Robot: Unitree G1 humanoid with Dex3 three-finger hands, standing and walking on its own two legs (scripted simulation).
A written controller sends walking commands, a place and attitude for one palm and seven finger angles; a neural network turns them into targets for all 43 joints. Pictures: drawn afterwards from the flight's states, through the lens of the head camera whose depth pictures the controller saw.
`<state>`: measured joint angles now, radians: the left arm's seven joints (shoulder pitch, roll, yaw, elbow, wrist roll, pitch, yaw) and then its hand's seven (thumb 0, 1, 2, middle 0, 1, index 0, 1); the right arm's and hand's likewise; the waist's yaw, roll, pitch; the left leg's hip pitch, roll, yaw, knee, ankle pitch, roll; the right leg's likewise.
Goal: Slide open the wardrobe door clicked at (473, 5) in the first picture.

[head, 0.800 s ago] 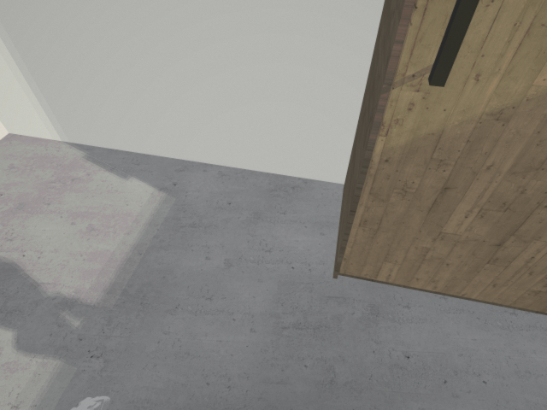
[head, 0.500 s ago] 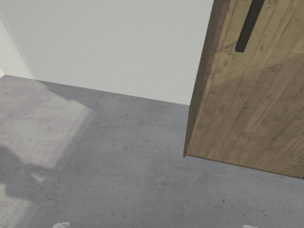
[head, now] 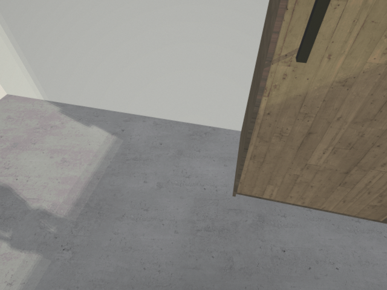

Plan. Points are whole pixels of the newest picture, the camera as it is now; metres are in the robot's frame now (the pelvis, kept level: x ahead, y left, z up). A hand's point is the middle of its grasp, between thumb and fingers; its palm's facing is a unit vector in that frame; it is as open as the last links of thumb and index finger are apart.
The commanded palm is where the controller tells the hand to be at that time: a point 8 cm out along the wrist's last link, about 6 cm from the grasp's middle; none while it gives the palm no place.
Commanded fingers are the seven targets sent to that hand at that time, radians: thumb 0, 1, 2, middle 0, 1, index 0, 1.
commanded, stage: stand and wait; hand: left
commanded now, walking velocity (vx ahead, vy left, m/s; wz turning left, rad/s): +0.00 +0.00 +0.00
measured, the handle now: (316, 12) +0.74 -0.27 +0.26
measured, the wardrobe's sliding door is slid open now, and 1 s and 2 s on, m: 0.00 0.00 0.00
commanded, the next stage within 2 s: look at it before walking up in 0.02 s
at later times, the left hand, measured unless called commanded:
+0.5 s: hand out of the picture +0.07 +0.25 -0.15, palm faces -0.03 -0.94 -0.34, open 7.4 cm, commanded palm none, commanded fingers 0.00 0.90 0.90 -0.20 -0.30 -0.20 -0.30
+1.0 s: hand out of the picture +0.08 +0.24 -0.16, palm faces -0.06 -0.94 -0.34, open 7.4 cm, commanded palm none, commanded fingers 0.00 0.90 0.90 -0.20 -0.30 -0.20 -0.30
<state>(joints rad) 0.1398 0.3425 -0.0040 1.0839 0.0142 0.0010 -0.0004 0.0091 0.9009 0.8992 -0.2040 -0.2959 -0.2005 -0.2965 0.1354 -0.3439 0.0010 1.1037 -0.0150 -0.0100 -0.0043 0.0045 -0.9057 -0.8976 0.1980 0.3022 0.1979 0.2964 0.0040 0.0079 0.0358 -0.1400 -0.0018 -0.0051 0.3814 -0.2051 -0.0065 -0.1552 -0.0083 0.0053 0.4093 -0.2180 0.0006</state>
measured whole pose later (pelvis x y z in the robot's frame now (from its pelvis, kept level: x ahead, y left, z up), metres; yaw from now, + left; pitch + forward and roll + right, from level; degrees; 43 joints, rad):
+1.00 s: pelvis +0.00 +0.00 +0.00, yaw -3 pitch -2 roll +0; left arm 0.15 0.33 0.00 1.07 0.02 0.02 0.01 0.01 0.90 0.90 -0.20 -0.30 -0.20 -0.30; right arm 0.11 -0.32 -0.01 1.08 -0.01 -0.01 -0.02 0.00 -0.91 -0.90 0.20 0.30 0.20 0.30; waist 0.01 0.00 0.04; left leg -0.14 0.02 0.04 0.39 -0.22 -0.01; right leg -0.17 0.01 0.05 0.42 -0.21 0.00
